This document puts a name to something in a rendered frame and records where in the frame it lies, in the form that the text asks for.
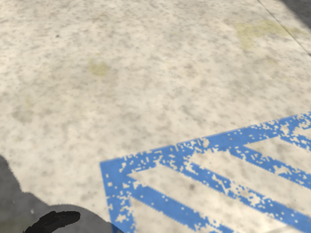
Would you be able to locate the robot left hand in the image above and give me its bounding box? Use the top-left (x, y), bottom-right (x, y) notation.
top-left (22, 211), bottom-right (81, 233)

